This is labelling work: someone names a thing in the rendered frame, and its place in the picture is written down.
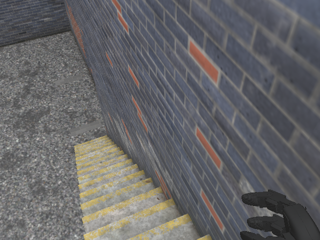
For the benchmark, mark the stairs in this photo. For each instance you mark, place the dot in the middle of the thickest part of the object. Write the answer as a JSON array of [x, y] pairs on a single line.
[[120, 203]]

